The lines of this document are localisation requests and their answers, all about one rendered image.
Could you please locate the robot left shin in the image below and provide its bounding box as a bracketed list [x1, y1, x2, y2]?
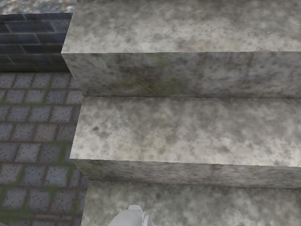
[128, 204, 143, 214]

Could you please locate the left robot thigh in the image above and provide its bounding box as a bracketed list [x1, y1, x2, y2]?
[107, 209, 152, 226]

